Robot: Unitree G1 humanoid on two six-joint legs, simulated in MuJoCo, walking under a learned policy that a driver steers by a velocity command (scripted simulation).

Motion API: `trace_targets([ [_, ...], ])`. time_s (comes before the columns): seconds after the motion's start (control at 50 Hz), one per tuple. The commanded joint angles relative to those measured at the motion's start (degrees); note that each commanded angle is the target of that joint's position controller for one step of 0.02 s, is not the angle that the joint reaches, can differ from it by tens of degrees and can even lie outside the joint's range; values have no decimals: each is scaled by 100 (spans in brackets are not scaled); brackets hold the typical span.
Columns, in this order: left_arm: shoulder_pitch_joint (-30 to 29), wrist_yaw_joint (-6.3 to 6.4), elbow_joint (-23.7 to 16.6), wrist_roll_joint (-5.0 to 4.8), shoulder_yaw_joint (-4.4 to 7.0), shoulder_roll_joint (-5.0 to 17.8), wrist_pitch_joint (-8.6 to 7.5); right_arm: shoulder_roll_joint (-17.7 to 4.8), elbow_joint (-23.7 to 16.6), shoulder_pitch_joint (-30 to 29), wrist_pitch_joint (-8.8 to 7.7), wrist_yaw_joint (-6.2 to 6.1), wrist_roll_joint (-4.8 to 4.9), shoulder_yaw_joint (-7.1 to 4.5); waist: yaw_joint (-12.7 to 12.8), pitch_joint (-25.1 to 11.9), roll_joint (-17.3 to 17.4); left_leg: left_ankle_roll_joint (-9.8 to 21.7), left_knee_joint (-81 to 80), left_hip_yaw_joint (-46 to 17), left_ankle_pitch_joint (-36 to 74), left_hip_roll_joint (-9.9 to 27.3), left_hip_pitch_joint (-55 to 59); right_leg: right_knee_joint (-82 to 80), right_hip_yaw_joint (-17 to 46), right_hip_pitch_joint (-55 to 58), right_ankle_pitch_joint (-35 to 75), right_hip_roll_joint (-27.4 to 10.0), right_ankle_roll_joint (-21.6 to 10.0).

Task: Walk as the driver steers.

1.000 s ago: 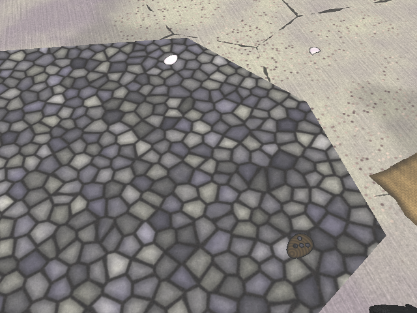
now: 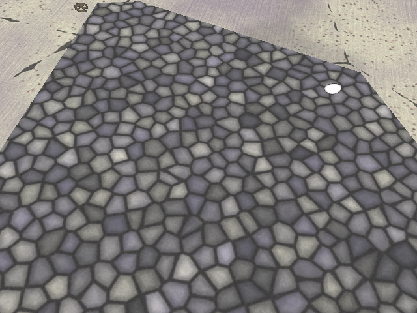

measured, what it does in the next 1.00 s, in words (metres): steps on the spot: right foot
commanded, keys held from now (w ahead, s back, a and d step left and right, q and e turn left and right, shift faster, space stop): q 0.20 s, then no key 0.02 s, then w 0.08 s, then w+e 0.04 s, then e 0.66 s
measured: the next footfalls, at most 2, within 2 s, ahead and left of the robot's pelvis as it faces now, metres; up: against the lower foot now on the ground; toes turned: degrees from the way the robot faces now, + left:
right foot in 0.42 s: +0.08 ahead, -0.11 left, +0.00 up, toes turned +11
right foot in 1.24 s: +0.07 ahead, -0.15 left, +0.00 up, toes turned -18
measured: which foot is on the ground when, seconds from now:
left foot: down 0.00-1.00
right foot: up 0.00-0.40, down 0.42-0.80, up 0.82-1.00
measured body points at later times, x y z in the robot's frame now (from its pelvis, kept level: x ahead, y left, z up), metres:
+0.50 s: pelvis +0.04 -0.02 +0.00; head +0.04 -0.03 +0.45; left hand +0.12 +0.27 -0.09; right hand +0.22 -0.24 -0.10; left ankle +0.00 +0.11 -0.73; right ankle +0.04 -0.12 -0.73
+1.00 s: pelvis +0.05 +0.01 +0.01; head +0.09 +0.02 +0.46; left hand +0.25 +0.29 -0.08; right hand +0.16 -0.28 -0.08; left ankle +0.04 +0.11 -0.73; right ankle +0.01 -0.12 -0.65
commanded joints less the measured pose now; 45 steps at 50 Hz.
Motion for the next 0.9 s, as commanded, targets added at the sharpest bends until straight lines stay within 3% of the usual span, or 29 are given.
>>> trace_targets([
  [0.02, -532, 64, -657, 121, 162, 620, -112, -1336, -373, 664, -245, -29, -236, -382, -572, -985, 1313, 1973, -1249, -2908, 3373, 2227, 1516, 2697, 833, -1995, -1660, 529, 200],
  [0.04, -517, 72, -627, 17, 197, 670, -90, -1167, -306, 415, -327, -41, -214, -303, -365, -788, 1134, 1648, -1243, -2386, 2976, 1863, 1325, 2848, 975, -1995, -1177, 442, 121],
  [0.06, -353, 113, -490, 23, 219, 637, -68, -1058, -320, 92, -348, -74, -113, -287, -200, -683, 870, 1323, -1214, -2067, 2560, 1517, 1198, 2685, 1021, -1979, -718, 405, 112],
  [0.08, -280, 145, -452, 73, 242, 696, -49, -937, -343, -107, -337, -107, -12, -233, -131, -635, 908, 1195, -1196, -1959, 2630, 1402, 1119, 2573, 1037, -1954, -402, 412, 150],
  [0.14, -85, 95, -384, 34, 210, 535, -84, -898, -335, -141, -284, -189, -49, -189, -33, -815, 944, 1191, -1168, -1788, 2787, 1143, 916, 2341, 951, -1500, 118, 624, 263],
  [0.22, -280, 49, -426, 8, 127, 387, -113, -1002, -281, -56, -243, -241, -31, -229, -169, -801, 1018, 1175, -1083, -2031, 2105, 1083, 949, 1086, 1008, -1189, 270, 713, 301],
  [0.24, -234, 16, -406, -6, 114, 393, -122, -989, -261, -4, -236, -239, -31, -226, -217, -890, 1043, 1192, -1167, -2103, 1326, 1067, 874, 833, 973, -992, 298, 705, 275],
  [0.28, -315, -62, -452, -61, 104, 428, -167, -969, -195, 102, -248, -197, -18, -199, -347, -716, 1205, 1226, -1431, -2382, -497, 1032, 512, 384, 855, -678, 198, 720, 165],
  [0.34, -194, -187, -448, -120, 76, 425, -320, -878, -30, 237, -298, -128, -40, -111, -346, -485, 1254, 1199, -1543, -2648, -1518, 1106, 220, -221, 651, -155, 49, 714, -89],
  [0.38, -60, -215, -357, -67, 10, 225, -419, -674, 10, 20, -318, -121, -85, 6, -111, -255, 959, 965, -1248, -2419, -1057, 900, -114, -1320, 558, 599, 811, 734, -294],
  [0.4, 47, -201, -337, 9, -23, 201, -453, -446, 38, 12, -358, -131, -155, 101, -36, -363, 810, 727, -904, -2183, -434, 710, -204, -1669, 852, 1075, 1123, 583, -372],
  [0.42, 236, -181, -361, 101, -9, 512, -471, -159, 34, 126, -411, -142, -272, 191, -141, -597, 33, 326, 69, -1508, -151, 284, -375, -1913, 1840, 1542, 2414, -254, -590],
  [0.44, 31, -189, -327, 181, -4, 730, -455, -199, -95, 278, -449, -185, -296, 151, -551, -533, -815, -62, 242, -794, -530, -144, -490, -2001, 2684, 1150, 2281, -725, -1260],
  [0.46, -243, -191, -429, 95, -74, 437, -439, -428, -66, 116, -470, -230, -297, 109, -444, -314, -881, -253, 87, -754, -465, 72, -281, -2114, 2901, 816, 1893, -769, -1529],
  [0.48, -301, -186, -446, 52, -124, 328, -410, -518, -51, -65, -484, -236, -252, 73, -357, -230, -939, -280, -68, -714, -187, 80, -128, -2052, 2731, 759, 1782, -548, -1412],
  [0.52, -180, -171, -464, -23, -67, 595, -363, -561, -3, -126, -468, -244, -245, 28, -268, -282, -839, -287, -182, -608, 251, 24, 82, -1807, 2511, 820, 2132, -234, -1185],
  [0.58, 58, -129, -556, -110, 29, 859, -328, -572, -10, -116, -474, -243, -160, -19, -172, -583, -487, -230, 29, -461, 860, -39, 163, -1333, 2490, 1120, 3424, -65, -1195],
  [0.62, 118, -90, -640, -150, 70, 872, -247, -484, -13, -125, -477, -231, -134, -40, -111, -770, -463, -263, 299, -397, 661, -126, -72, -1152, 2759, 1399, 4077, -140, -1392],
  [0.68, 108, -70, -723, -152, 113, 870, -109, -316, -79, -217, -483, -154, -83, -37, -74, -744, -615, -321, 699, -483, -1065, -201, -852, -1236, 3461, 1874, 4728, -577, -1742],
  [0.74, -181, -23, -828, -232, 203, 960, 41, -380, -7, -132, -529, -90, -24, -83, -165, -792, -498, -331, 51, -521, -536, -165, -585, -1112, 3378, 1758, 4501, -381, -1488],
  [0.78, -594, 39, -1019, -267, 192, 847, 156, -533, 149, 246, -559, -49, -75, -159, -388, -899, -342, -195, -953, -558, 1087, 45, 626, -802, 2972, 889, 3278, 111, -984],
  [0.8, -522, 43, -1122, -192, 106, 531, 152, -998, 95, 196, -528, -87, -163, -265, -205, -804, 605, 229, -1215, -1483, 2085, 930, 1149, 30, 2290, 17, 1942, 685, -581],
  [0.82, -216, 36, -1112, -139, 106, 525, 128, -1180, 115, 217, -505, -82, -259, -311, -99, -620, 1842, 1130, -1233, -2663, 3718, 1968, 1492, 903, 1532, -1043, -1137, 1430, -202],
  [0.84, 126, 23, -921, -34, 243, 902, 97, -817, 9, 193, -524, -102, -238, -211, -136, -698, 1267, 1579, -1084, -2689, 4319, 2433, 1546, 2297, 1541, -1284, -1867, 1122, 66],
  [0.86, 234, -13, -787, -101, 321, 1006, 98, -666, -22, 56, -536, -127, -214, -151, -36, -654, 803, 1462, -979, -2186, 4253, 2200, 1452, 2823, 1554, -1366, -1560, 994, 140],
  [0.88, 254, -8, -707, -154, 321, 901, 140, -668, -32, -162, -535, -149, -174, -156, 62, -564, 582, 1232, -935, -1704, 3858, 1876, 1423, 2922, 1466, -1453, -1173, 871, 228],
  [0.9, 149, -6, -712, -173, 294, 806, 176, -656, -28, -246, -541, -171, -110, -151, 3, -464, 601, 1131, -953, -1438, 3755, 1737, 1460, 2850, 1421, -1612, -819, 787, 294],
])
Velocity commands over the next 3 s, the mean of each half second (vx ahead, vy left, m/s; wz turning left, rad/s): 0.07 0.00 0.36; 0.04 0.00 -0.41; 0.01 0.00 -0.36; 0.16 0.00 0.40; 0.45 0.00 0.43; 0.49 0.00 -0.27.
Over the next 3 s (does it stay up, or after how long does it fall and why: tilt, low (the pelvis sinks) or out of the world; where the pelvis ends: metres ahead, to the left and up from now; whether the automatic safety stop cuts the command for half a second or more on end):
stays up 0.62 0.02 0.01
